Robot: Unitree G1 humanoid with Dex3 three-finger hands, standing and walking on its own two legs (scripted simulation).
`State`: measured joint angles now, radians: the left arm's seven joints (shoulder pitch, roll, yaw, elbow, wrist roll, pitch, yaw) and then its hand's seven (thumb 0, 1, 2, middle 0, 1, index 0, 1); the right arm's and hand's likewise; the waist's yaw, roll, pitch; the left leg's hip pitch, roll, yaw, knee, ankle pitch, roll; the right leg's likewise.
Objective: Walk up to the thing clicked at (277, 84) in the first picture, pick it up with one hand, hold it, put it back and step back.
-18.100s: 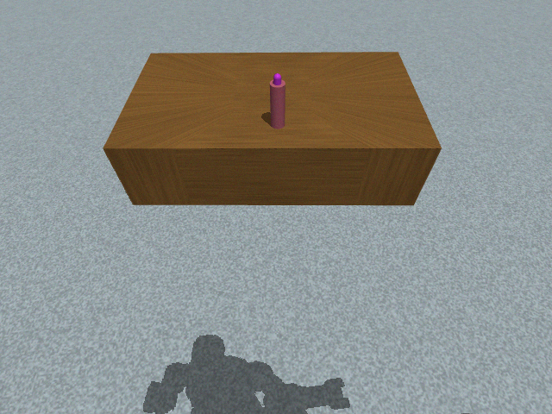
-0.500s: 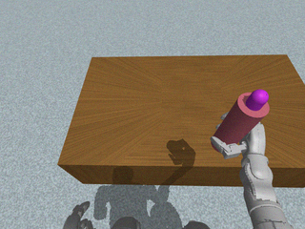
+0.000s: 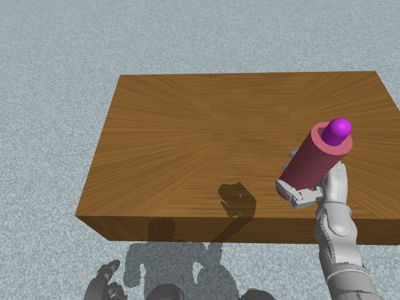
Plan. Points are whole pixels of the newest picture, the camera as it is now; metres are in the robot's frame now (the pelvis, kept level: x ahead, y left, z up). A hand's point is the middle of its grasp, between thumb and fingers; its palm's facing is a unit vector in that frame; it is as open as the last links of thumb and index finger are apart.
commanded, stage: hold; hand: right
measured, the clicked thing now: (310, 162) +0.33 -0.17 +0.09
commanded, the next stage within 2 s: crouch in 0.42 s
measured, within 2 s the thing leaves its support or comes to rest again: neither
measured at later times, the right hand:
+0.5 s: hand (297, 174) +0.33 -0.17 +0.03, palm faces +0.18 +0.98 -0.02, open 8.9 cm
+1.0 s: hand (286, 175) +0.39 -0.18 -0.07, palm faces +0.18 +0.98 -0.03, open 8.9 cm
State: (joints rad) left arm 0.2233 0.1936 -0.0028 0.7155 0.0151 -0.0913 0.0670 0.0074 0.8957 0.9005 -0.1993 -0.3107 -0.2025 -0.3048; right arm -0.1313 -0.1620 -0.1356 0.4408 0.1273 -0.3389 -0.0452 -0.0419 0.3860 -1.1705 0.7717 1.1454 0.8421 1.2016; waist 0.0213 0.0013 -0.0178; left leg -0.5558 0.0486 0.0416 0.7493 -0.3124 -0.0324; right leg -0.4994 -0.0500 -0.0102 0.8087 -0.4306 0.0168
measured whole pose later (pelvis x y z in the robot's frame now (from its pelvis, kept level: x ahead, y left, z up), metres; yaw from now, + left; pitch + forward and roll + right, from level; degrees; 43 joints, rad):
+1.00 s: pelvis -0.03 +0.00 -0.06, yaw +0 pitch +20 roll +1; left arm 0.21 0.24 0.01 0.71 0.06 -0.11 0.02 0.00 0.90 0.90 -0.20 -0.31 -0.20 -0.30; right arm -0.50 -0.26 -0.29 0.91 0.09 -0.54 0.01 -0.04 0.38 -1.17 0.77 1.14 0.85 1.19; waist 0.09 0.04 -0.10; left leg -1.06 0.06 0.03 1.12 -0.41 -0.02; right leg -1.00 -0.05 0.01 1.18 -0.54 0.02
